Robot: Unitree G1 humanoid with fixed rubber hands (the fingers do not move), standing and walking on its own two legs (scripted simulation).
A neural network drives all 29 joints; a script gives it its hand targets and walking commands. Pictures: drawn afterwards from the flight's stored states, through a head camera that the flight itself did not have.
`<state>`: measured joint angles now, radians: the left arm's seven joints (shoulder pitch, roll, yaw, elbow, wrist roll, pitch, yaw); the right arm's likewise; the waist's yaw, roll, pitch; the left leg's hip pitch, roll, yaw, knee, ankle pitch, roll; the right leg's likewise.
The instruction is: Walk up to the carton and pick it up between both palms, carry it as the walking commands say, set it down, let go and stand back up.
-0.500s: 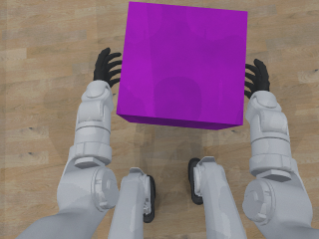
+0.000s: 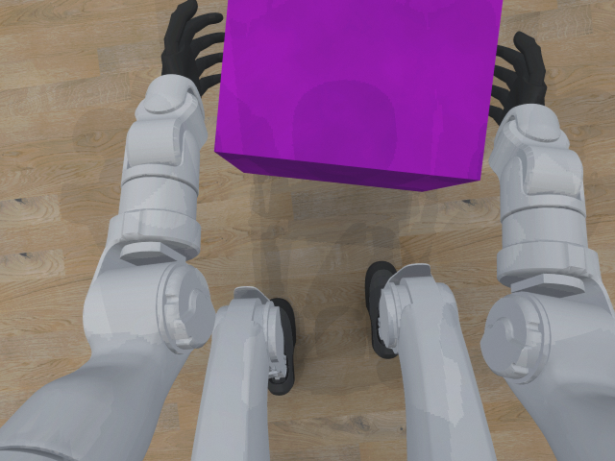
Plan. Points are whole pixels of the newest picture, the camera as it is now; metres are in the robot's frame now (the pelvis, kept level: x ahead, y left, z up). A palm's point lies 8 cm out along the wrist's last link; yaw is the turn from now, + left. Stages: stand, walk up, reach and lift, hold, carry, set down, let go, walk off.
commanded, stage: set down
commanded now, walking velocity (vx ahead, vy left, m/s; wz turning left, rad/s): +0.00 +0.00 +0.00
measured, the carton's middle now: (350, 70) +0.57 -0.09 -0.19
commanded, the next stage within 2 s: none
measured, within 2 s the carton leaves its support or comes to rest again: rests again in 1.60 s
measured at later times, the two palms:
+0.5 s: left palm (223, 102) +0.56 +0.09 -0.21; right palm (479, 125) +0.48 -0.26 -0.23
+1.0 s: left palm (229, 107) +0.58 +0.10 -0.28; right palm (463, 124) +0.50 -0.27 -0.29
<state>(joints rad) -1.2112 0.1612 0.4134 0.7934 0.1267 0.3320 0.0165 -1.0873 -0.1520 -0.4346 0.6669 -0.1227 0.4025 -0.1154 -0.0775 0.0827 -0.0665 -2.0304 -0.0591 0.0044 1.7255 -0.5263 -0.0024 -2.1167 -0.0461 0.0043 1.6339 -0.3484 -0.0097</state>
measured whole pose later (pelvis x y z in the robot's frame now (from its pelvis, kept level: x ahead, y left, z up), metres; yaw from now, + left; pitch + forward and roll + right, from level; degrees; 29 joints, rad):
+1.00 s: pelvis -0.01 +0.01 -0.11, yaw -1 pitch +33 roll +0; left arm -1.60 0.38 0.14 1.03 -0.10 0.25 0.11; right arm -1.49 -0.40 -0.21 0.96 0.12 0.28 -0.10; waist -0.11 0.07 0.53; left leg -2.11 -0.07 0.01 2.19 -0.64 0.01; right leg -2.21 -0.05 0.01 2.07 -0.43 0.00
